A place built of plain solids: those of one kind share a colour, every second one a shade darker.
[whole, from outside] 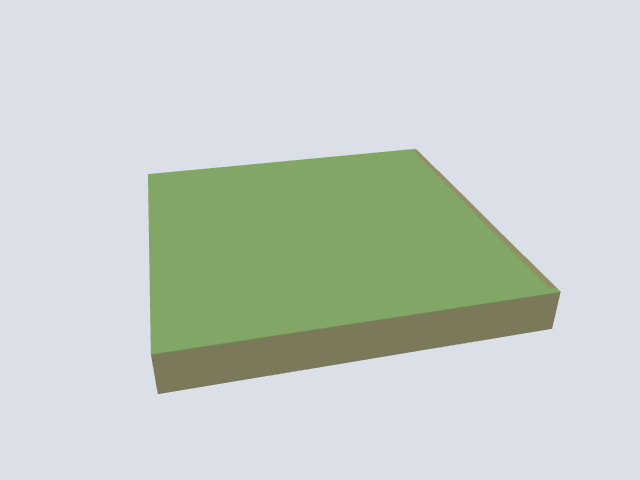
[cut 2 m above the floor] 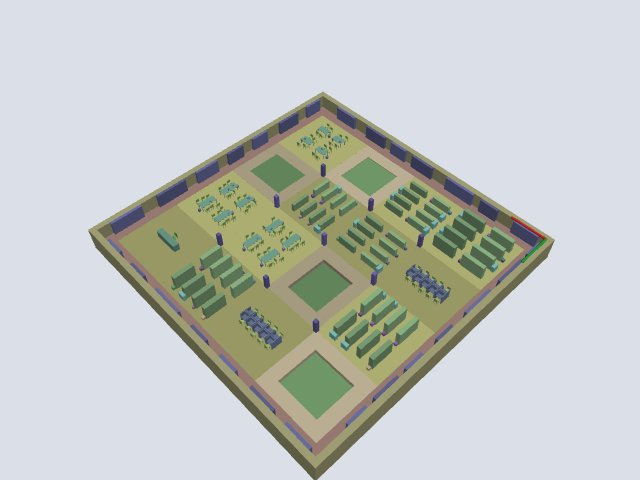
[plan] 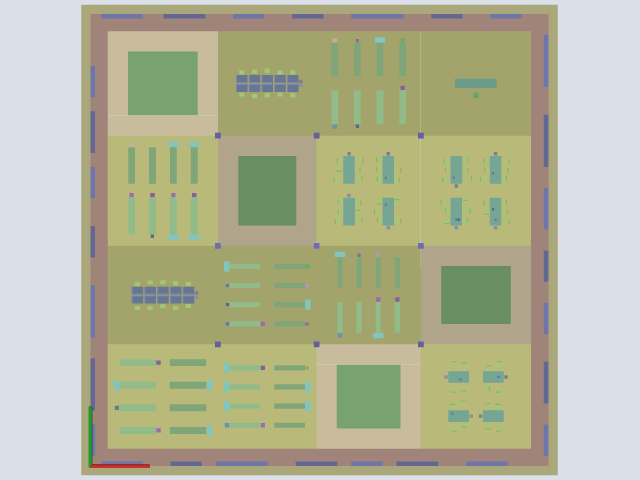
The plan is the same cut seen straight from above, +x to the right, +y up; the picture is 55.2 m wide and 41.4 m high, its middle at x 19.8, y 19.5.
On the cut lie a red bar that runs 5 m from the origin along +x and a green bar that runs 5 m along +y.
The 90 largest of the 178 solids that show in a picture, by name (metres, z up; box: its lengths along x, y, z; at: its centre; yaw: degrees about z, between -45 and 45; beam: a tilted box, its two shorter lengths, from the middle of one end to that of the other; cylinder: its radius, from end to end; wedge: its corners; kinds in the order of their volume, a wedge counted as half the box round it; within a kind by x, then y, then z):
{
 "floor_bay_1": {"box": [9.5, 9.0, 1.5], "at": [6.25, 6.0, -0.75]},
 "floor_bay_2": {"box": [9.5, 8.5, 1.5], "at": [6.25, 14.75, -0.75]},
 "floor_bay_3": {"box": [9.5, 9.5, 1.5], "at": [6.25, 23.75, -0.75]},
 "floor_bay_4": {"box": [8.5, 9.0, 1.5], "at": [15.25, 6.0, -0.75]},
 "floor_bay_5": {"box": [8.5, 8.5, 1.5], "at": [15.25, 14.75, -0.75]},
 "floor_bay_6": {"box": [8.5, 9.0, 1.5], "at": [15.25, 33.0, -0.75]},
 "floor_bay_7": {"box": [9.0, 8.5, 1.5], "at": [24.0, 14.75, -0.75]},
 "floor_bay_8": {"box": [9.0, 9.5, 1.5], "at": [24.0, 23.75, -0.75]},
 "floor_bay_9": {"box": [9.0, 9.0, 1.5], "at": [24.0, 33.0, -0.75]},
 "floor_bay_10": {"box": [9.5, 9.0, 1.5], "at": [33.25, 6.0, -0.75]},
 "floor_bay_11": {"box": [9.5, 9.5, 1.5], "at": [33.25, 23.75, -0.75]},
 "floor_bay_12": {"box": [9.5, 9.0, 1.5], "at": [33.25, 33.0, -0.75]},
 "wall_1": {"box": [0.8, 39.0, 4.8], "at": [-0.4, 19.5, 0.9]},
 "wall_2": {"box": [41.1, 0.8, 4.8], "at": [19.75, -0.4, 0.9]},
 "wall_3": {"box": [41.1, 0.8, 4.8], "at": [19.75, 39.4, 0.9]},
 "wall_4": {"box": [0.8, 39.0, 4.8], "at": [39.9, 19.5, 0.9]},
 "floor_aisle_1": {"box": [1.5, 36.0, 1.5], "at": [0.75, 19.5, -0.75]},
 "floor_aisle_2": {"box": [39.5, 1.5, 1.5], "at": [19.75, 0.75, -0.75]},
 "floor_aisle_3": {"box": [39.5, 1.5, 1.5], "at": [19.75, 38.25, -0.75]},
 "floor_aisle_4": {"box": [1.5, 36.0, 1.5], "at": [38.75, 19.5, -0.75]},
 "floor_rim_1": {"box": [1.75, 5.5, 1.5], "at": [2.37, 33.0, -0.75]},
 "floor_rim_2": {"box": [9.5, 1.75, 1.5], "at": [6.25, 29.37, -0.75]},
 "floor_rim_3": {"box": [9.5, 1.75, 1.5], "at": [6.25, 36.63, -0.75]},
 "floor_rim_4": {"box": [1.75, 5.5, 1.5], "at": [10.13, 33.0, -0.75]},
 "floor_rim_5": {"box": [1.75, 6.0, 1.5], "at": [11.87, 23.75, -0.75]},
 "floor_rim_6": {"box": [8.5, 1.75, 1.5], "at": [15.25, 19.87, -0.75]},
 "floor_rim_7": {"box": [8.5, 1.75, 1.5], "at": [15.25, 27.63, -0.75]},
 "floor_rim_8": {"box": [1.75, 6.0, 1.5], "at": [18.63, 23.75, -0.75]},
 "floor_rim_9": {"box": [1.75, 5.5, 1.5], "at": [20.37, 6.0, -0.75]},
 "floor_rim_10": {"box": [9.0, 1.75, 1.5], "at": [24.0, 2.37, -0.75]},
 "floor_rim_11": {"box": [9.0, 1.75, 1.5], "at": [24.0, 9.63, -0.75]},
 "floor_rim_12": {"box": [1.75, 5.5, 1.5], "at": [27.63, 6.0, -0.75]},
 "floor_rim_13": {"box": [1.75, 5.0, 1.5], "at": [29.37, 14.75, -0.75]},
 "floor_rim_14": {"box": [9.5, 1.75, 1.5], "at": [33.25, 11.37, -0.75]},
 "floor_rim_15": {"box": [9.5, 1.75, 1.5], "at": [33.25, 18.13, -0.75]},
 "floor_rim_16": {"box": [1.75, 5.0, 1.5], "at": [37.13, 14.75, -0.75]},
 "ceil_hall_1": {"box": [41.1, 40.6, 0.1], "at": [19.75, 19.5, 3.25]},
 "floor_well_1": {"box": [6.0, 5.5, 0.88], "at": [6.25, 33.0, -1.06]},
 "floor_well_2": {"box": [5.0, 6.0, 0.88], "at": [15.25, 23.75, -1.06]},
 "floor_well_3": {"box": [5.5, 5.5, 1.38], "at": [24.0, 6.0, -0.81]},
 "floor_well_4": {"box": [6.0, 5.0, 1.5], "at": [33.25, 14.75, -0.75]},
 "range_1": {"box": [0.6, 3.15, 2.1], "at": [3.55, 21.57, 1.05]},
 "range_2": {"box": [0.6, 3.15, 2.1], "at": [3.55, 25.93, 1.05]},
 "range_3": {"box": [3.15, 0.6, 2.1], "at": [4.08, 3.08, 1.05]},
 "range_4": {"box": [3.15, 0.6, 2.1], "at": [4.08, 5.03, 1.05]},
 "range_5": {"box": [3.15, 0.6, 2.1], "at": [4.08, 6.97, 1.05]},
 "range_6": {"box": [3.15, 0.6, 2.1], "at": [4.08, 8.93, 1.05]},
 "range_7": {"box": [0.6, 3.15, 2.1], "at": [5.35, 21.57, 1.05]},
 "range_8": {"box": [0.6, 3.15, 2.1], "at": [5.35, 25.93, 1.05]},
 "range_9": {"box": [0.6, 3.15, 2.1], "at": [7.15, 21.57, 1.05]},
 "range_10": {"box": [0.6, 3.15, 2.1], "at": [7.15, 25.93, 1.05]},
 "range_11": {"box": [3.15, 0.6, 2.1], "at": [8.43, 3.08, 1.05]},
 "range_12": {"box": [3.15, 0.6, 2.1], "at": [8.43, 5.03, 1.05]},
 "range_13": {"box": [3.15, 0.6, 2.1], "at": [8.43, 6.97, 1.05]},
 "range_14": {"box": [3.15, 0.6, 2.1], "at": [8.43, 8.93, 1.05]},
 "range_15": {"box": [0.6, 3.15, 2.1], "at": [8.95, 21.57, 1.05]},
 "range_16": {"box": [0.6, 3.15, 2.1], "at": [8.95, 25.93, 1.05]},
 "range_17": {"box": [0.6, 2.9, 2.1], "at": [21.07, 30.95, 1.05]},
 "range_18": {"box": [0.6, 2.9, 2.1], "at": [21.07, 35.05, 1.05]},
 "range_19": {"box": [0.6, 2.9, 2.1], "at": [23.02, 30.95, 1.05]},
 "range_20": {"box": [0.6, 2.9, 2.1], "at": [23.02, 35.05, 1.05]},
 "range_21": {"box": [0.6, 2.9, 2.1], "at": [24.98, 30.95, 1.05]},
 "range_22": {"box": [0.6, 2.9, 2.1], "at": [24.98, 35.05, 1.05]},
 "range_23": {"box": [0.6, 2.9, 2.1], "at": [26.93, 30.95, 1.05]},
 "range_24": {"box": [0.6, 2.9, 2.1], "at": [26.93, 35.05, 1.05]},
 "wallshelf_1": {"box": [0.4, 2.7, 2.1], "at": [0.2, 2.25, 1.05]},
 "wallshelf_2": {"box": [0.4, 4.5, 2.1], "at": [0.2, 7.05, 1.05]},
 "wallshelf_3": {"box": [0.4, 4.5, 2.1], "at": [0.2, 13.35, 1.05]},
 "wallshelf_4": {"box": [0.4, 2.7, 2.1], "at": [0.2, 19.35, 1.05]},
 "wallshelf_5": {"box": [0.4, 2.7, 2.1], "at": [0.2, 24.45, 1.05]},
 "wallshelf_6": {"box": [0.4, 3.6, 2.1], "at": [0.2, 28.8, 1.05]},
 "wallshelf_7": {"box": [0.4, 2.7, 2.1], "at": [0.2, 33.15, 1.05]},
 "wallshelf_8": {"box": [3.6, 0.4, 2.1], "at": [2.7, 0.2, 1.05]},
 "wallshelf_9": {"box": [3.6, 0.4, 2.1], "at": [2.7, 38.8, 1.05]},
 "wallshelf_10": {"box": [3.6, 0.4, 2.1], "at": [8.1, 38.8, 1.05]},
 "wallshelf_11": {"box": [2.7, 0.4, 2.1], "at": [8.25, 0.2, 1.05]},
 "wallshelf_12": {"box": [4.5, 0.4, 2.1], "at": [13.05, 0.2, 1.05]},
 "wallshelf_13": {"box": [2.7, 0.4, 2.1], "at": [13.65, 38.8, 1.05]},
 "wallshelf_14": {"box": [2.7, 0.4, 2.1], "at": [18.75, 38.8, 1.05]},
 "wallshelf_15": {"box": [3.6, 0.4, 2.1], "at": [19.5, 0.2, 1.05]},
 "wallshelf_16": {"box": [2.7, 0.4, 2.1], "at": [23.85, 0.2, 1.05]},
 "wallshelf_17": {"box": [4.5, 0.4, 2.1], "at": [24.75, 38.8, 1.05]},
 "wallshelf_18": {"box": [3.6, 0.4, 2.1], "at": [28.2, 0.2, 1.05]},
 "wallshelf_19": {"box": [2.7, 0.4, 2.1], "at": [30.75, 38.8, 1.05]},
 "wallshelf_20": {"box": [3.6, 0.4, 2.1], "at": [34.2, 0.2, 1.05]},
 "wallshelf_21": {"box": [0.4, 3.6, 2.1], "at": [39.3, 7.2, 1.05]},
 "wallshelf_22": {"box": [0.4, 3.6, 2.1], "at": [39.3, 22.2, 1.05]},
 "wallshelf_23": {"box": [0.4, 4.5, 2.1], "at": [39.3, 28.05, 1.05]},
 "wallshelf_24": {"box": [0.4, 4.5, 2.1], "at": [39.3, 34.95, 1.05]},
 "desk_counter_1": {"box": [3.6, 0.8, 1.05], "at": [33.25, 33.0, 0.53]}
}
